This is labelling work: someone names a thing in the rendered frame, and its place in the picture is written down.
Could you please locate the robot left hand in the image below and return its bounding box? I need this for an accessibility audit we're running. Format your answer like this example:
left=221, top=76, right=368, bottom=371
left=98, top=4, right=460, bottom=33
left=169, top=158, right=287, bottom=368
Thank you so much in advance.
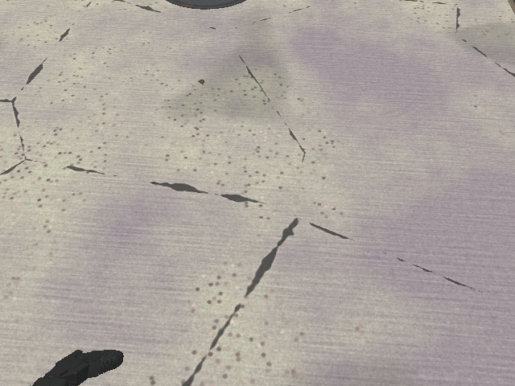
left=32, top=350, right=124, bottom=386

